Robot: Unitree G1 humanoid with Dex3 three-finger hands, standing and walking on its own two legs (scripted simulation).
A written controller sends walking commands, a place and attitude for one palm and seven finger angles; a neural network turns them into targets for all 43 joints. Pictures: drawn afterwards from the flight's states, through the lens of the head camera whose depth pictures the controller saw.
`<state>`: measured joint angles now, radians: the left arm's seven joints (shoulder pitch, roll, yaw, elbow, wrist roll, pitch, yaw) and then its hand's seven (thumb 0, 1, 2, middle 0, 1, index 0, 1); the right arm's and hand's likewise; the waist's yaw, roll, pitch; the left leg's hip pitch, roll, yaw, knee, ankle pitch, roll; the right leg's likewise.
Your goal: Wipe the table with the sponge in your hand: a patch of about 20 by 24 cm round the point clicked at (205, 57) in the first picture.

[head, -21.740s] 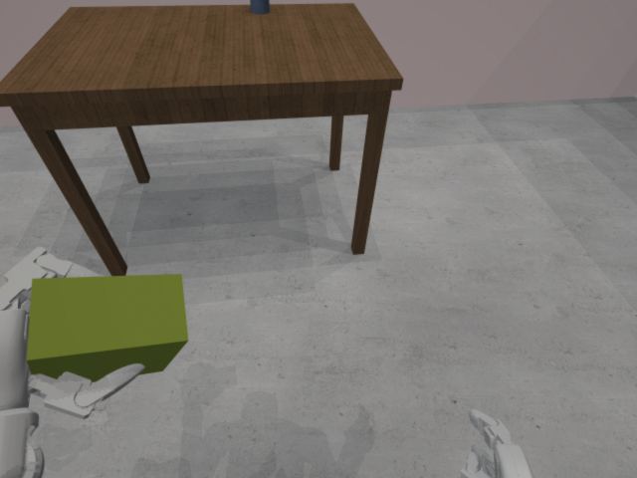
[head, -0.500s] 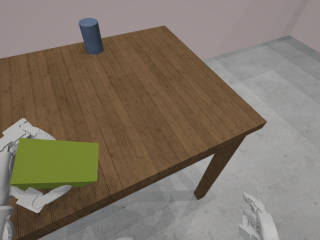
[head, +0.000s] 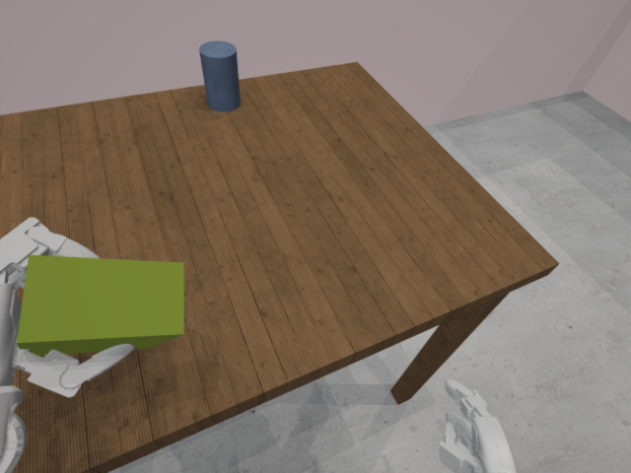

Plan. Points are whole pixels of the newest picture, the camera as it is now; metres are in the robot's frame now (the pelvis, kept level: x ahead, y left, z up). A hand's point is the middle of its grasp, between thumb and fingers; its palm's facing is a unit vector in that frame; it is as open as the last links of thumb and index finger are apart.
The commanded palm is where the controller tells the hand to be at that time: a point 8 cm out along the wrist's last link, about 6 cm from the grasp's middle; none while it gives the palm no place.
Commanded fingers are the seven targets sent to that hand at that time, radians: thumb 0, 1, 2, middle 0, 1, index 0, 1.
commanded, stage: come to a stop and stand still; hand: left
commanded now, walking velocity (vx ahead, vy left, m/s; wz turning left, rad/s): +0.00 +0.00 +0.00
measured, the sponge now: (124, 310) +0.23 +0.22 +0.13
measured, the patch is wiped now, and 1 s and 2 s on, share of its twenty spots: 0.00 0.00 0.00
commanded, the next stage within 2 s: look again from close up in 0.08 s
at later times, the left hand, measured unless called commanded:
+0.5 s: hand (92, 305) +0.22 +0.23 +0.15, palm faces +0.36 -0.85 -0.39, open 10.6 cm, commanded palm +0.17 +0.27 +0.17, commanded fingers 0.00 0.10 1.30 -1.20 -1.60 -1.20 -1.60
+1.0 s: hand (82, 310) +0.21 +0.23 +0.17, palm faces +0.42 -0.64 -0.64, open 10.6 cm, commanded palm +0.17 +0.25 +0.20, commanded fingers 0.00 0.10 1.30 -1.20 -1.60 -1.20 -1.60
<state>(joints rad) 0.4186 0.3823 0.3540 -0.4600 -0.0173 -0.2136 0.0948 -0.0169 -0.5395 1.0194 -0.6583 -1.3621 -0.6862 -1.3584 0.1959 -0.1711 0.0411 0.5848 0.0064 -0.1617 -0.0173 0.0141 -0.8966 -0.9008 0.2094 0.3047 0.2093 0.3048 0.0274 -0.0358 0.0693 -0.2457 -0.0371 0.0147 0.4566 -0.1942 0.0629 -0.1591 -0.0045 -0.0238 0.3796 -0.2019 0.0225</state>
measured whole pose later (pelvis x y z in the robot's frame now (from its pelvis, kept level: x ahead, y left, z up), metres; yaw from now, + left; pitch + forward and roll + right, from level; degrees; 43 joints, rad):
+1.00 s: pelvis -0.01 -0.05 -0.02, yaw +2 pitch -2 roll +0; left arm 0.29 0.55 0.36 -0.43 0.09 0.09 0.05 -0.02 -0.54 1.02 -0.66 -1.36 -0.69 -1.35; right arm 0.13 -0.25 0.04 0.58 0.01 -0.07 -0.06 0.01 -0.90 -0.90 0.21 0.30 0.21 0.30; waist 0.08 0.04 0.00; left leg -0.33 -0.01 -0.03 0.62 -0.27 -0.01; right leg -0.27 0.03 -0.06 0.63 -0.33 -0.05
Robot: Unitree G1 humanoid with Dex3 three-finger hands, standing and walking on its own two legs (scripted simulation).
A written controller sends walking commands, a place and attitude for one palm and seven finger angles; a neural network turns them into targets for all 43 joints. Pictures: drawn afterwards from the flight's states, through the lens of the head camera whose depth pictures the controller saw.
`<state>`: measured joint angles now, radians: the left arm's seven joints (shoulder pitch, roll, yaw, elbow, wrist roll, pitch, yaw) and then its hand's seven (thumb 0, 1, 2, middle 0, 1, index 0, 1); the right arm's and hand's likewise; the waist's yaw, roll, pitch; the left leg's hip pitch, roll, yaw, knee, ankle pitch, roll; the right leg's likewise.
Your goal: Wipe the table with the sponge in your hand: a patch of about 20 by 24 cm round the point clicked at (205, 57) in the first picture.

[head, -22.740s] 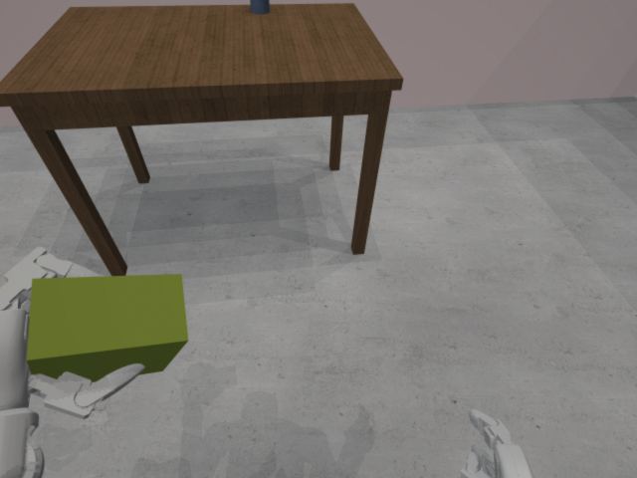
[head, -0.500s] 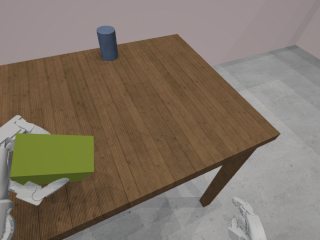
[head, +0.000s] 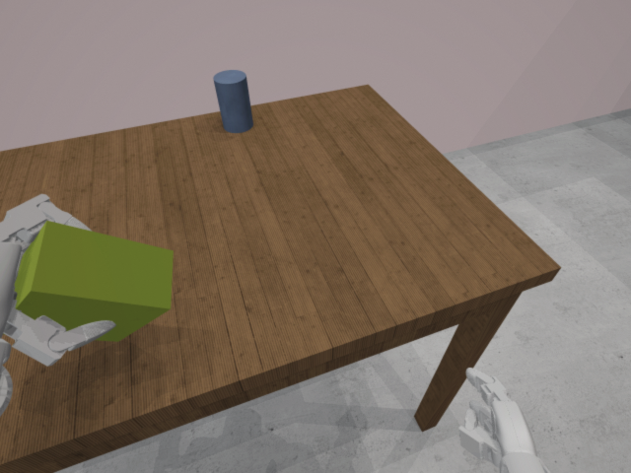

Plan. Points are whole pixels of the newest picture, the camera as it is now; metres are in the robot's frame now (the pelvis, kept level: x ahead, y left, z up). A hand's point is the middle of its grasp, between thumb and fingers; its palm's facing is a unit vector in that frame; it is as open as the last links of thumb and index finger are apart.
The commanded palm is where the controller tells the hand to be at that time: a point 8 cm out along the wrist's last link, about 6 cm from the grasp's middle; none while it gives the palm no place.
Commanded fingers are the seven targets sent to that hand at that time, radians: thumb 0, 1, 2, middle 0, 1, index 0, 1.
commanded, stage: turn the palm down, sponge in hand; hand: left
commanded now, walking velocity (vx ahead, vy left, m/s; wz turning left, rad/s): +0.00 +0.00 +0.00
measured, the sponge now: (107, 293) +0.24 +0.26 +0.15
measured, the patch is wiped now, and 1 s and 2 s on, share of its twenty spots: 0.00 0.00 0.00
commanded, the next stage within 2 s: move the sponge above the wiping area in 1.76 s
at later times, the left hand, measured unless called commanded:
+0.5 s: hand (80, 274) +0.23 +0.27 +0.19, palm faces +0.26 -0.40 -0.88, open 10.6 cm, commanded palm +0.20 +0.27 +0.24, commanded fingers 0.00 0.10 1.30 -1.20 -1.60 -1.20 -1.60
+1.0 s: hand (62, 269) +0.23 +0.28 +0.19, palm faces +0.22 -0.22 -0.95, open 10.6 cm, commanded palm +0.19 +0.28 +0.26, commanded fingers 0.00 0.10 1.30 -1.20 -1.60 -1.20 -1.60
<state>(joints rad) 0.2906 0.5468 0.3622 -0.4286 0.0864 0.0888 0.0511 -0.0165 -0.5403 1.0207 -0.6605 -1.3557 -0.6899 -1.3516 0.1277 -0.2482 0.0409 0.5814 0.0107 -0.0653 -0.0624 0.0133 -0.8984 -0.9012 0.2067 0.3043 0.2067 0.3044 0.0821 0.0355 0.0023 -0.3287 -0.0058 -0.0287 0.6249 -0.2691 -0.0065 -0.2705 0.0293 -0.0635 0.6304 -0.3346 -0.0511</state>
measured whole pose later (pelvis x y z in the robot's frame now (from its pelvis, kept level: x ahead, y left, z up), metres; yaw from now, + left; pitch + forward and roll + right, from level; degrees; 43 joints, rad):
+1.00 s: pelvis +0.00 +0.00 +0.01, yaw -1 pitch -3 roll +1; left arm 0.10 0.65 0.09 -0.44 0.60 0.50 -0.11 -0.01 -0.54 1.02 -0.66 -1.35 -0.69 -1.34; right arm 0.02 -0.26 0.09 0.59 0.07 -0.01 -0.12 0.02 -0.90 -0.90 0.21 0.30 0.20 0.31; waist 0.13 0.11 0.00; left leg -0.26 -0.01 -0.01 0.56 -0.24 0.00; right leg -0.22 0.02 -0.04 0.59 -0.31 -0.05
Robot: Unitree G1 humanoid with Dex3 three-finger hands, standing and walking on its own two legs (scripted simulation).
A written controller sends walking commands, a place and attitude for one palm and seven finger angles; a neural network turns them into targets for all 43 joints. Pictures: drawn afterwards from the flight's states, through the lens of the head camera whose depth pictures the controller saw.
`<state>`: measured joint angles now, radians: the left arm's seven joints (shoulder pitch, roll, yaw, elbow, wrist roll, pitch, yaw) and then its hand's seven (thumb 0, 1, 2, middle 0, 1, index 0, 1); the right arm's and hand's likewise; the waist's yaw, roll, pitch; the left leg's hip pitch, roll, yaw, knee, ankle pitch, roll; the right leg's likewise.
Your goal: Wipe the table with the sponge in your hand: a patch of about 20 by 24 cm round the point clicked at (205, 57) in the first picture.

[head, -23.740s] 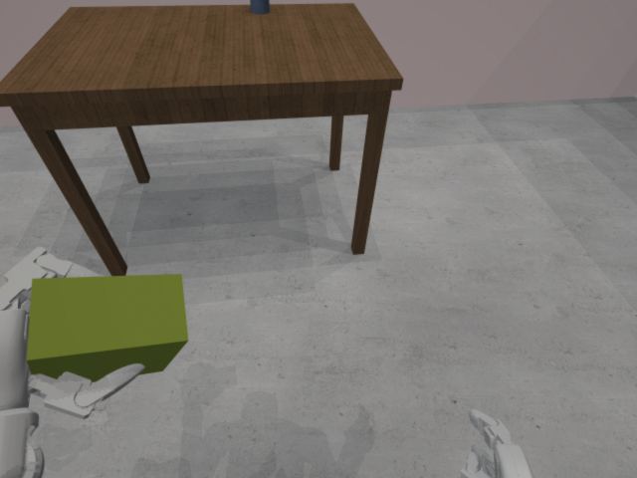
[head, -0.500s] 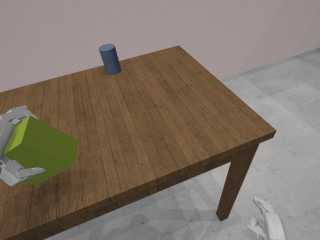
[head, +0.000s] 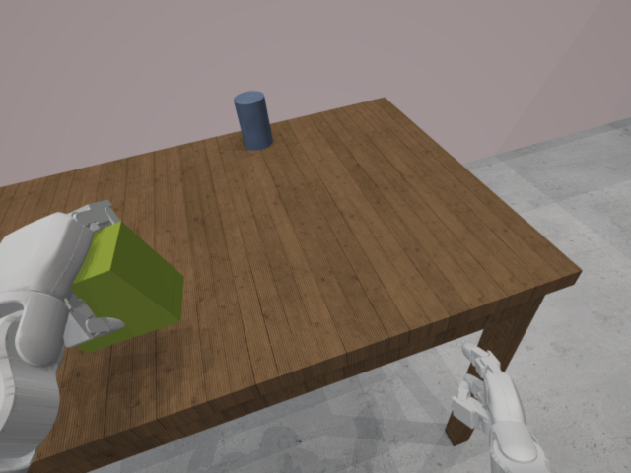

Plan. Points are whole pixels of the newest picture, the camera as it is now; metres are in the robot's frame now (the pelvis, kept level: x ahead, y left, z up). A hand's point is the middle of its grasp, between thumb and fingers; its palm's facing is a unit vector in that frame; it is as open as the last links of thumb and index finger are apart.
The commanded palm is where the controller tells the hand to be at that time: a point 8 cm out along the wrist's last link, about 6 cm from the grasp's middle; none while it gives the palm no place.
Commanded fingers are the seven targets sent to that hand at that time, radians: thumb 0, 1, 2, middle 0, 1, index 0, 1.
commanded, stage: turn the palm down, sponge in hand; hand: left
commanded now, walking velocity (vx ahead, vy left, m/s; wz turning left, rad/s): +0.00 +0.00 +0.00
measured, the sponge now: (115, 299) +0.24 +0.28 +0.14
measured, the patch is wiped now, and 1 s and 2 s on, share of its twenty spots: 0.00 0.00 0.00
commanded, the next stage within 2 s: move the sponge above the wiping area in 0.76 s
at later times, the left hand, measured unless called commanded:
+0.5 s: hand (81, 273) +0.23 +0.29 +0.19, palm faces +0.23 -0.10 -0.97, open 10.6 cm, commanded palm +0.18 +0.28 +0.26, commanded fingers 0.00 0.10 1.30 -1.20 -1.60 -1.20 -1.60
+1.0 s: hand (93, 273) +0.24 +0.28 +0.19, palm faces +0.20 -0.09 -0.98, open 10.6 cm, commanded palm +0.19 +0.28 +0.26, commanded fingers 0.00 0.10 1.30 -1.20 -1.60 -1.20 -1.60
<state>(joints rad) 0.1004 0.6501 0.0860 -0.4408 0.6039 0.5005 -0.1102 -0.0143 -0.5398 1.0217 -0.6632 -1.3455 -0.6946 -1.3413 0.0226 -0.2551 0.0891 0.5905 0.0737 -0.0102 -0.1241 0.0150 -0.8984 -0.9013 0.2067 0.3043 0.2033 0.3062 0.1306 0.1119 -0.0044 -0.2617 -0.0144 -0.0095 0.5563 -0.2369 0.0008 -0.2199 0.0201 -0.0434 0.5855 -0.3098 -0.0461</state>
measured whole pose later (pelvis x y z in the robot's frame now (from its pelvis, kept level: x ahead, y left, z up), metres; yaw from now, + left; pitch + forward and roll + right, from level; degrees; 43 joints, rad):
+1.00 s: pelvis +0.00 -0.01 +0.01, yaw -1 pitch -4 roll +1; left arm 0.02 0.61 0.00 -0.33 0.78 0.55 -0.11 -0.01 -0.54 1.02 -0.67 -1.34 -0.70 -1.33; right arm -0.03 -0.27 0.09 0.66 0.07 0.01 -0.09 0.02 -0.90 -0.90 0.21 0.30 0.23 0.32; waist 0.14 0.13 0.00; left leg -0.21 0.00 0.00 0.48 -0.20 -0.01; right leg -0.18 0.03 -0.03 0.52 -0.27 -0.06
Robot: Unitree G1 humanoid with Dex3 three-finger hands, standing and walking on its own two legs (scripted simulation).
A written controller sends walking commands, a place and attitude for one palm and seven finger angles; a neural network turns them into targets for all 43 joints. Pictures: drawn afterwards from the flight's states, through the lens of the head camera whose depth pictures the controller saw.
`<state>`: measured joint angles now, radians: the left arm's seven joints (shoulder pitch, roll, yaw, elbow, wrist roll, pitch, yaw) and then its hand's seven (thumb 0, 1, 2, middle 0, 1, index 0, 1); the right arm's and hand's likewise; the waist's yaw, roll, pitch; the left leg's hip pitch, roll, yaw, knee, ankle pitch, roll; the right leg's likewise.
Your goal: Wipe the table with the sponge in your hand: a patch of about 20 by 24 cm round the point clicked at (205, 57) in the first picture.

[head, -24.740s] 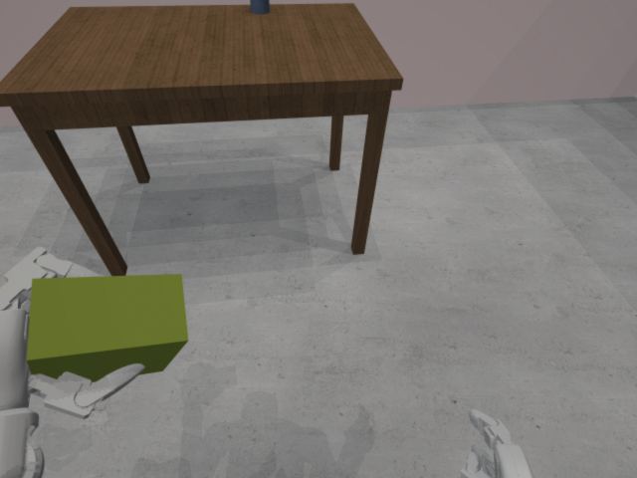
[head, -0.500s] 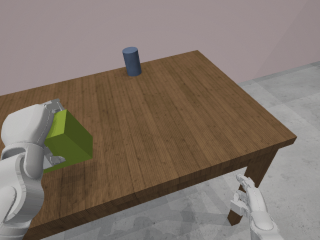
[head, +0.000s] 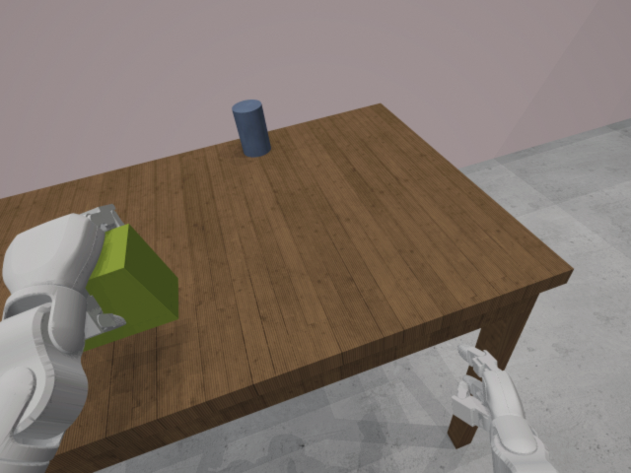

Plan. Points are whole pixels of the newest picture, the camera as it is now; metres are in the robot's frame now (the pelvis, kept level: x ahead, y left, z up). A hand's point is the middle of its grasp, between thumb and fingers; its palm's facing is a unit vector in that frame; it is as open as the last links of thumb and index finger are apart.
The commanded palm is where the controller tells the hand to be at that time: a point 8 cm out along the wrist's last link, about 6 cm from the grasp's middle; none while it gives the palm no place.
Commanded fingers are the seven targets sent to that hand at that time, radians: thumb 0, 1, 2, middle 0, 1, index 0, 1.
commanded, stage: move the sponge above the wiping area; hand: left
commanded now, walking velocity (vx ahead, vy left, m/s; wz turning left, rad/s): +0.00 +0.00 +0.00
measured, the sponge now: (114, 298) +0.24 +0.29 +0.14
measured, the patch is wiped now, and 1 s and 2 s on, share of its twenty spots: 0.00 0.00 0.00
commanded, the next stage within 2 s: none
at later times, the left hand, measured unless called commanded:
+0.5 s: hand (102, 282) +0.24 +0.30 +0.17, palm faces +0.17 -0.09 -0.98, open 10.6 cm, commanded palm +0.20 +0.29 +0.23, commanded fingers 0.00 0.10 1.30 -1.20 -1.60 -1.20 -1.60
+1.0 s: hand (111, 291) +0.25 +0.30 +0.15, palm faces +0.11 -0.08 -0.99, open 10.5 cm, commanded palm +0.21 +0.29 +0.22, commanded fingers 0.00 0.10 1.30 -1.20 -1.60 -1.20 -1.60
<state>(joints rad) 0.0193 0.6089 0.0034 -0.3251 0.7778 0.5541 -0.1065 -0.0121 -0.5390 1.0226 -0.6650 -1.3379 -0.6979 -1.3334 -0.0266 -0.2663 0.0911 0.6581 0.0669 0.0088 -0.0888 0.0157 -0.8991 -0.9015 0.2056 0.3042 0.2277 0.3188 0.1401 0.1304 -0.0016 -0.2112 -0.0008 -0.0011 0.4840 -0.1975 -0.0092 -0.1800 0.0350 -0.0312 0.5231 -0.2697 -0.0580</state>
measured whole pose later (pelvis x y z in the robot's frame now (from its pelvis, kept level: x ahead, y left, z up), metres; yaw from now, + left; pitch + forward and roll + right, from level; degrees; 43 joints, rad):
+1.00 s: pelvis +0.00 +0.01 +0.00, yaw +0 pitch -4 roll +0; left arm 0.00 0.54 -0.08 -0.22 0.86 0.52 -0.10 -0.01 -0.54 1.02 -0.66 -1.33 -0.70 -1.33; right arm -0.03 -0.27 0.06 0.68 0.06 0.00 -0.09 0.02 -0.90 -0.90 0.21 0.30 0.19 0.30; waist 0.14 0.12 0.00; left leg -0.19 -0.02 0.00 0.45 -0.18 0.01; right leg -0.15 0.02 -0.03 0.48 -0.25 -0.04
